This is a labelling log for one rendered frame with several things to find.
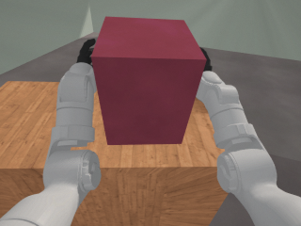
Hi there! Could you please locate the right robot forearm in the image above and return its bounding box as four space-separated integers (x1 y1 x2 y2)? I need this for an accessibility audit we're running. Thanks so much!
196 71 277 182

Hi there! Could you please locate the right robot upper arm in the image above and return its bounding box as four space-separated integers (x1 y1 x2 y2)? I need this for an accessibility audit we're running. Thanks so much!
216 147 301 226

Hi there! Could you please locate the pedestal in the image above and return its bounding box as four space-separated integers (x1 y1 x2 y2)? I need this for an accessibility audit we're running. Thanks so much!
0 81 229 226

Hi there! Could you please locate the left robot forearm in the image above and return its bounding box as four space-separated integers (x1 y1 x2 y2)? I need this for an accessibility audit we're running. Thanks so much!
42 62 97 184

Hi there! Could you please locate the right robot hand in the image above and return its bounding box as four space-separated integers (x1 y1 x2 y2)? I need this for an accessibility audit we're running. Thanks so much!
199 47 213 72

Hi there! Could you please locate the left robot upper arm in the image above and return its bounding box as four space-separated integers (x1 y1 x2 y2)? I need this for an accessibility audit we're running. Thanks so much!
0 149 102 226

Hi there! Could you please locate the carton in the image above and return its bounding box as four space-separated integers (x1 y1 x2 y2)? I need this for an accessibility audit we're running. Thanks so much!
91 16 207 145

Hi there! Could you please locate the left robot hand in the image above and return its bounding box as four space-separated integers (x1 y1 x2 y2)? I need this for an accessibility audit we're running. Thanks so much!
76 39 96 68

